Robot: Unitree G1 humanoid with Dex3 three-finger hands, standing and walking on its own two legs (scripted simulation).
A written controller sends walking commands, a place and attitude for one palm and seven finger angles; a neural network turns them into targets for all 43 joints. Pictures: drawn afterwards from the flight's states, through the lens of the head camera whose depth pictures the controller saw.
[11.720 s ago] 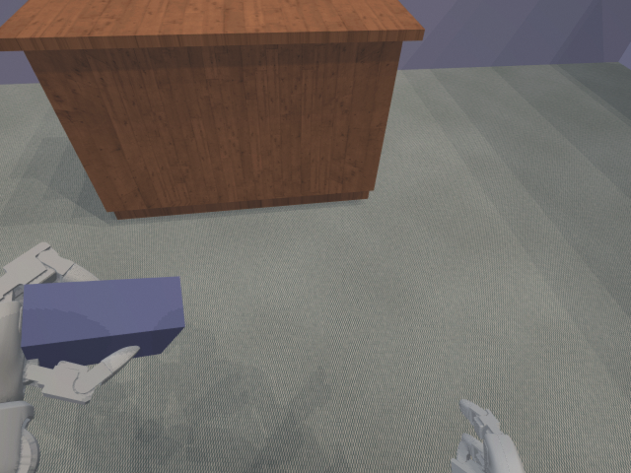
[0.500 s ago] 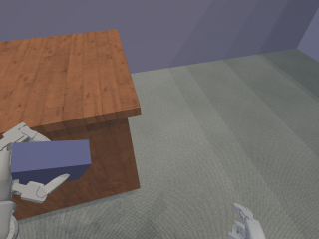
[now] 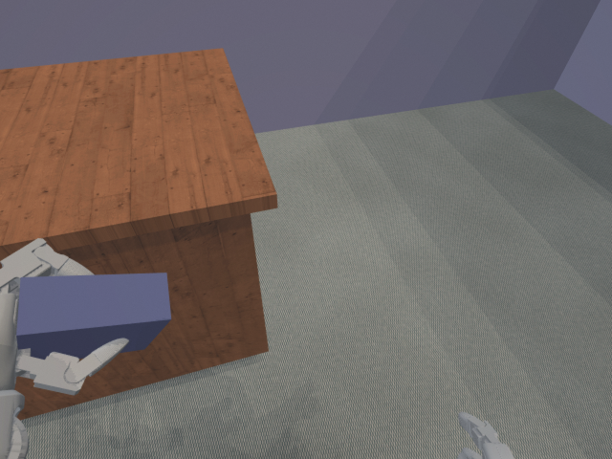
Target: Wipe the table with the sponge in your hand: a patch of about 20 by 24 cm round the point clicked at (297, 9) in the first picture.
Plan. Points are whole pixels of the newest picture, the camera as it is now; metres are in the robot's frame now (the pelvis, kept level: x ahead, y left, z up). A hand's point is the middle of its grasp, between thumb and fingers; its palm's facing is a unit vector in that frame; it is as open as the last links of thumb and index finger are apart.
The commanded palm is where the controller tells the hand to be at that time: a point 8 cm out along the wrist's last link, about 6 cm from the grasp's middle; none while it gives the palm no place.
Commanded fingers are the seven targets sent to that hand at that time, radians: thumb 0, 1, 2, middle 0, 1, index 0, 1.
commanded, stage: come to a stop and stand still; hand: left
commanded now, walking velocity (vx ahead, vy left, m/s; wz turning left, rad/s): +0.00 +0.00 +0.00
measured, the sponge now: (114, 317) +0.22 +0.22 +0.14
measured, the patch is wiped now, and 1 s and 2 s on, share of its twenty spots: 0.00 0.00 0.00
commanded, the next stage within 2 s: look again from close up in 0.84 s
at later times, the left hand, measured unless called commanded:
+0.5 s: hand (76, 285) +0.25 +0.27 +0.15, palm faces +0.39 -0.82 -0.41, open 9.3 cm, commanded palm +0.20 +0.30 +0.18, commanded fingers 0.00 0.10 1.30 -1.20 -1.60 -1.20 -1.60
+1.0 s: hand (56, 257) +0.27 +0.29 +0.17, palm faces +0.42 -0.76 -0.50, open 9.3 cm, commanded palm +0.19 +0.30 +0.18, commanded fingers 0.00 0.10 1.30 -1.20 -1.60 -1.20 -1.60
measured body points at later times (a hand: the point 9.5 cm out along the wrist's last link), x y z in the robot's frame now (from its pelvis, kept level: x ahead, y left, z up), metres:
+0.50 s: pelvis +0.04 +0.02 +0.00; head +0.04 +0.02 +0.45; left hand +0.22 +0.31 +0.17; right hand +0.20 -0.20 -0.09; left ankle +0.01 +0.11 -0.74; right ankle +0.09 -0.06 -0.74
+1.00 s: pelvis +0.04 +0.02 +0.00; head +0.06 +0.03 +0.44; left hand +0.24 +0.32 +0.20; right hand +0.21 -0.20 -0.09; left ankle +0.01 +0.11 -0.74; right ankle +0.09 -0.06 -0.74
